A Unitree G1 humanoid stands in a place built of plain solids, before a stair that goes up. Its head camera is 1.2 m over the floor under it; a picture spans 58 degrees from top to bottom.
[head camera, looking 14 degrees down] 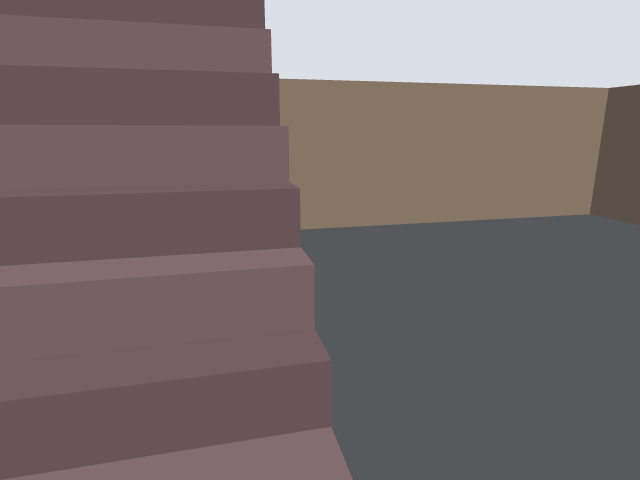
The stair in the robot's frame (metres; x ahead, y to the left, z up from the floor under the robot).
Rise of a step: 0.20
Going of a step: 0.20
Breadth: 1.28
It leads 14 degrees to the left of straight ahead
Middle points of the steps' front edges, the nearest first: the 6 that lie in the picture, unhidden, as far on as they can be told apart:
0.89 0.59 0.61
1.09 0.64 0.82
1.29 0.68 1.02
1.48 0.73 1.22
1.68 0.78 1.43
1.88 0.83 1.63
